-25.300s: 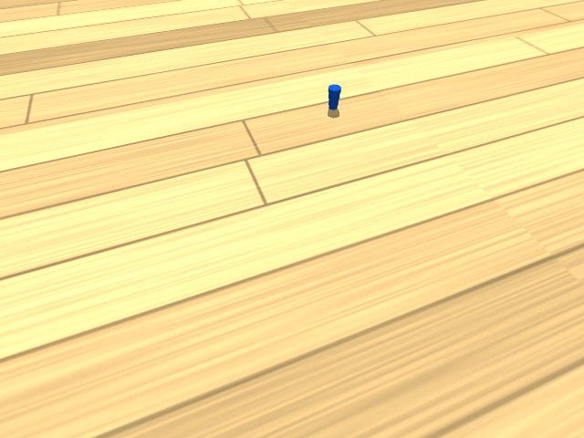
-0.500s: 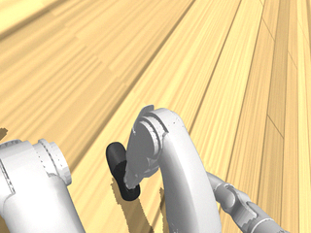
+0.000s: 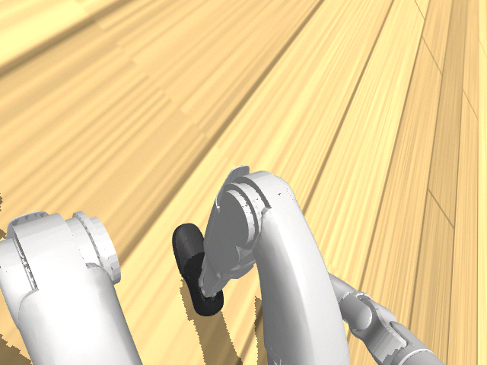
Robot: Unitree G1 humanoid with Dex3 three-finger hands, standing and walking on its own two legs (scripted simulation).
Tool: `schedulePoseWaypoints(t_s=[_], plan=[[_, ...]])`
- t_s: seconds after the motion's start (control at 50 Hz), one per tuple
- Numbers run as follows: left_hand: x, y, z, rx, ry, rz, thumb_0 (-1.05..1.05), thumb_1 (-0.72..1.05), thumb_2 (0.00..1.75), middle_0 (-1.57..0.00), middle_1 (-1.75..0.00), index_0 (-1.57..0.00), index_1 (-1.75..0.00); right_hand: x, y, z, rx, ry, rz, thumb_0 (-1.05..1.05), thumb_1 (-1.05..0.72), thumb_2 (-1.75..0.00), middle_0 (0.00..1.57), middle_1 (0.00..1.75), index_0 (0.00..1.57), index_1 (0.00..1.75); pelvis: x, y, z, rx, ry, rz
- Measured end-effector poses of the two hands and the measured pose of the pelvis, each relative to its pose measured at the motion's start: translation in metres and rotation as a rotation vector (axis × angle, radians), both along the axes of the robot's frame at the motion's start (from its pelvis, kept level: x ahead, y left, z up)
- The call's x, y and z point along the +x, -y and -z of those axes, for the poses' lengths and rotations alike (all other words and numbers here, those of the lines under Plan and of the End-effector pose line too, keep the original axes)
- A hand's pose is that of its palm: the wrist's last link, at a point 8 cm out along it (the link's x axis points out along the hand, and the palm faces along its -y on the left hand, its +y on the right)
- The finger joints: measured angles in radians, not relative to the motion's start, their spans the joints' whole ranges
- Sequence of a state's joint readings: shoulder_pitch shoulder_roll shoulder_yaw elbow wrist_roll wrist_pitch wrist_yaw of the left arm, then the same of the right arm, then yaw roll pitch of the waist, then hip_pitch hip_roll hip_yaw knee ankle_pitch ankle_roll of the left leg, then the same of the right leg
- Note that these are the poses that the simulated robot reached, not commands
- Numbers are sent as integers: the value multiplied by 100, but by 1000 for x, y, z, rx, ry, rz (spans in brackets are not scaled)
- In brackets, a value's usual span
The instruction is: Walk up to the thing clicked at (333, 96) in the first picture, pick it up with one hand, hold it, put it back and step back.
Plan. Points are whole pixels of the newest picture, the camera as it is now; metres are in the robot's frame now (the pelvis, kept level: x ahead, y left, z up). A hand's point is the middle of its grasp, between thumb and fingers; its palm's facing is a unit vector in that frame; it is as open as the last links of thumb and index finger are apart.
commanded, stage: withdraw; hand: left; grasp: from the side
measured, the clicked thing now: out of the picture +0.45 +0.27 -0.23
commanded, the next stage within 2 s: rise in 0.06 s
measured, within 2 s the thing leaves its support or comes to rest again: neither
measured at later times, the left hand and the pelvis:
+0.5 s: hand out of the picture +0.37 +0.40 -0.05, palm faces +0.31 -0.88 -0.36, open 17.4 cm; pelvis +0.01 +0.00 +0.05, yaw +6 degrees
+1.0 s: hand out of the picture +0.27 +0.30 +0.15, palm faces +0.30 -0.86 -0.42, open 17.1 cm; pelvis +0.05 -0.02 +0.25, yaw +13 degrees
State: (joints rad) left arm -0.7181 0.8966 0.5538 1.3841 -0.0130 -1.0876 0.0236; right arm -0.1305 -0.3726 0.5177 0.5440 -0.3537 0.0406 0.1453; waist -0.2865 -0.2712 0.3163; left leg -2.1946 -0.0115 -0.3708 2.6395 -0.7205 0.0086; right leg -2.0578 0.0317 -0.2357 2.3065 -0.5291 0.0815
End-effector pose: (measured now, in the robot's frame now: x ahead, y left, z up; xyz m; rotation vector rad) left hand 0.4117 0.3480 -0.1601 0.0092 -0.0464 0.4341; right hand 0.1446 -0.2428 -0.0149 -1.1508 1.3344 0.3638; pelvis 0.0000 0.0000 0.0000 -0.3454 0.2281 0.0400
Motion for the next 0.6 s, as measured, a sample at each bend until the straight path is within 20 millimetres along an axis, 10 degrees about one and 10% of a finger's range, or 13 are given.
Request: schedulePoseWaypoints(t_s=[0.16, 0.36, 0.6], plan=[[-22, -43, -52, 69, -26, 80, -2, -60, 8, -7, -5, -7, -6, 11, 0, 0, 64, 70, 90, 0, -91, -90, 20, 30, 21, 30, 3, 0, -10, 20, -74, -22], [-47, -55, -72, 111, -302, 143, -2, -60, 9, -8, -6, -7, -7, 36, -5, 1, 171, 199, 239, 0, -93, -91, 20, 31, 21, 30, 3, 1, -26, 64, -152, -45], [-107, -89, -175, 260, -545, -4, -2, -54, 8, -8, -7, -7, -8, 46, -12, 5, 339, 224, 468, 0, -91, -90, 20, 31, 21, 30, 13, 3, -72, 134, -311, -84]])
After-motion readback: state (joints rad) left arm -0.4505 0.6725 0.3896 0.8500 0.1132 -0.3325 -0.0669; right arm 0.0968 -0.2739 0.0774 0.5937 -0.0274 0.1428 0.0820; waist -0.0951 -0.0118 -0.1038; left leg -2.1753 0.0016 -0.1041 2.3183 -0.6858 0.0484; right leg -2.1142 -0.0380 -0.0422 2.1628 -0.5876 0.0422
